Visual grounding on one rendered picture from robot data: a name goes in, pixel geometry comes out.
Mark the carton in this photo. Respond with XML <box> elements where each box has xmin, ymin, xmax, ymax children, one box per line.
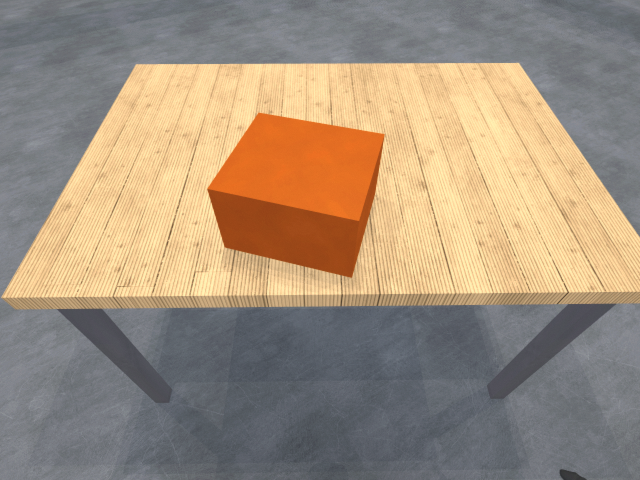
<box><xmin>207</xmin><ymin>113</ymin><xmax>385</xmax><ymax>278</ymax></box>

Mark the table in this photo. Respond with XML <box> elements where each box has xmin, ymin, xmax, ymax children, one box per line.
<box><xmin>1</xmin><ymin>63</ymin><xmax>640</xmax><ymax>403</ymax></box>

